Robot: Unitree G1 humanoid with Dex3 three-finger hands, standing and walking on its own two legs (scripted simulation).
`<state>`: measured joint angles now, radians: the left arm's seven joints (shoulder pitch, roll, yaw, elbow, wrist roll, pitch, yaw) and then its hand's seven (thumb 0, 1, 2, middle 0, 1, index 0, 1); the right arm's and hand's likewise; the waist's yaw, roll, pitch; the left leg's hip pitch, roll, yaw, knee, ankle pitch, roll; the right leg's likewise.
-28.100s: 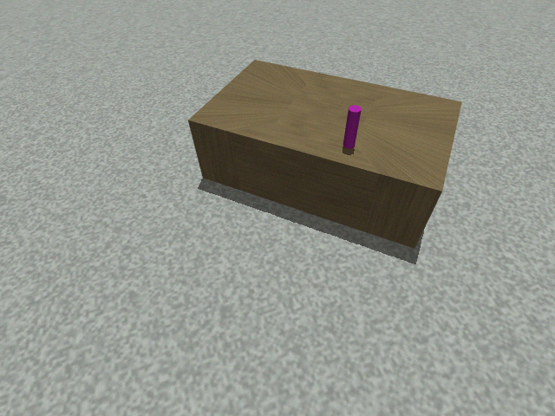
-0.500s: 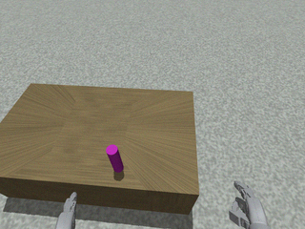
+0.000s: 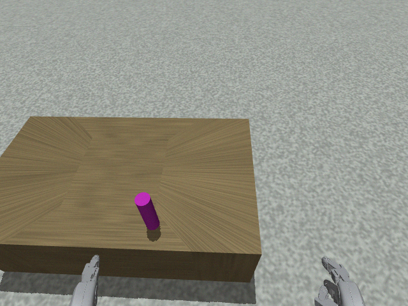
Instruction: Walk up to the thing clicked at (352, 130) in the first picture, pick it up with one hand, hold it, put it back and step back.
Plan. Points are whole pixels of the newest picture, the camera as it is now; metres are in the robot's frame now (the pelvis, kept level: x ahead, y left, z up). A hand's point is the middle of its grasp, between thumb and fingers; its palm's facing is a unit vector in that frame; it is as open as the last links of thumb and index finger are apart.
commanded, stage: home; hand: left
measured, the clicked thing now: (148, 212) +0.47 +0.20 -0.28
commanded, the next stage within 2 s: stand in 1.34 s
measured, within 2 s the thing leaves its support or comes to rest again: neither
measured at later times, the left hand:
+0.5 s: hand (114, 298) +0.18 +0.19 -0.06, palm faces +0.10 -0.95 -0.28, open 17.5 cm
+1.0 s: hand (115, 298) +0.18 +0.19 -0.06, palm faces +0.10 -0.95 -0.28, open 17.5 cm
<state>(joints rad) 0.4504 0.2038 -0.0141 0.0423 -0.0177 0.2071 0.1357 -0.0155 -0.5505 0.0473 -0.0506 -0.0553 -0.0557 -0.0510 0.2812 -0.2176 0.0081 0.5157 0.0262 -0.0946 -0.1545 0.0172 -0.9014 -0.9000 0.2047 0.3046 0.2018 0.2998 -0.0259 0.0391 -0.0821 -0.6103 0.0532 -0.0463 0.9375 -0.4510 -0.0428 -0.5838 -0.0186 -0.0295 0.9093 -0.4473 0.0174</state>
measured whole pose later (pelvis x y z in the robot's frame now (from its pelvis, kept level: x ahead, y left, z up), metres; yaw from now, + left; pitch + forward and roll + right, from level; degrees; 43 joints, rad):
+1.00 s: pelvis +0.01 +0.01 +0.00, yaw +0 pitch +8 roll -2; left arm 0.47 0.21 -0.01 -0.03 -0.01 0.27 0.13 -0.02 -0.56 0.04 -0.05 -0.05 -0.05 -0.05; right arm 0.27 -0.21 0.01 0.50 0.01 -0.12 -0.18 0.02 -0.90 -0.90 0.21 0.30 0.20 0.30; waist -0.02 0.04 -0.10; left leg -0.63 0.05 -0.05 0.98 -0.49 -0.04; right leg -0.59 -0.02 -0.03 0.93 -0.48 0.03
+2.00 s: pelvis +0.01 +0.02 +0.04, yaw +2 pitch -2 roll +0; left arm 0.23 0.33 0.01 0.98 0.03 0.00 0.02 0.00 0.77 0.87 -0.20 -0.30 -0.20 -0.30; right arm 0.20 -0.32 -0.03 0.99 -0.03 0.00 -0.01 0.01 -0.91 -0.90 0.20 0.30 0.20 0.30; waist 0.01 0.01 0.05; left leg -0.25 0.01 -0.04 0.60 -0.32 -0.01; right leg -0.22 -0.06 -0.04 0.57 -0.32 0.05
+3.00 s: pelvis +0.01 +0.00 +0.06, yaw +2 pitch -3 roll +0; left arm 0.11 0.33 0.01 1.17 0.01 -0.01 0.00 0.00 0.90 0.89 -0.20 -0.30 -0.20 -0.30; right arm 0.13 -0.34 0.00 1.15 -0.01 -0.01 -0.01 0.01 -0.91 -0.90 0.20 0.30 0.20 0.30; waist 0.00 0.02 0.05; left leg -0.11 0.02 -0.04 0.34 -0.18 -0.03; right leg -0.09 -0.04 -0.05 0.34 -0.20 0.03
